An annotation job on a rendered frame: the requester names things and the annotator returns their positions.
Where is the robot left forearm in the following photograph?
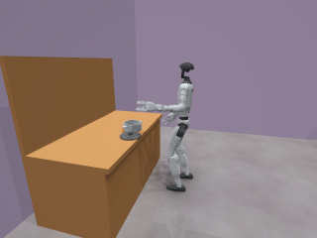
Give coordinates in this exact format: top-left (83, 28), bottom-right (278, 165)
top-left (156, 104), bottom-right (184, 113)

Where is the robot right forearm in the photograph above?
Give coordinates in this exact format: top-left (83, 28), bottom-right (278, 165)
top-left (173, 111), bottom-right (180, 117)

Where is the humanoid robot head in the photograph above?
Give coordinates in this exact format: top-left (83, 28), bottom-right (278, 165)
top-left (179, 62), bottom-right (194, 84)

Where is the robot left hand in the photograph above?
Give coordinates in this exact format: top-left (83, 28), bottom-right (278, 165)
top-left (136, 101), bottom-right (157, 112)

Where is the pot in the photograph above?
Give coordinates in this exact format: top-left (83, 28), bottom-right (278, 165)
top-left (122, 119), bottom-right (143, 132)

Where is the right robot foot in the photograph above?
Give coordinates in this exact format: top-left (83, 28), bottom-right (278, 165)
top-left (179, 173), bottom-right (193, 179)

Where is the robot right hand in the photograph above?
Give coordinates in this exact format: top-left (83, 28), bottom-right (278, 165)
top-left (162, 113), bottom-right (175, 125)

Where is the robot left upper arm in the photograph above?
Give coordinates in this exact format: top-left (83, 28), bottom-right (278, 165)
top-left (178, 83), bottom-right (189, 112)

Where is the lid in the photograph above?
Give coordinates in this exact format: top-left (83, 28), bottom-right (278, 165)
top-left (120, 131), bottom-right (142, 141)

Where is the table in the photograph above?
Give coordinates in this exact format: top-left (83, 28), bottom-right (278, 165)
top-left (0, 56), bottom-right (162, 238)

